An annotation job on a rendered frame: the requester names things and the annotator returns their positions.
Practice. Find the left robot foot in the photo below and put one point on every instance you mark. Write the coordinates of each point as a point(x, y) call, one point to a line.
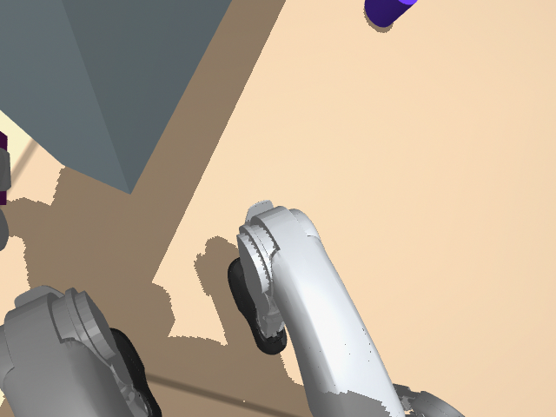
point(136, 371)

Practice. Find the right robot hand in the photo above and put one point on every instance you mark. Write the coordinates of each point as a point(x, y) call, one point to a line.
point(424, 404)

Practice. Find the right robot foot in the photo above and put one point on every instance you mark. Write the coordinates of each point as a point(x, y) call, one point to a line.
point(245, 304)

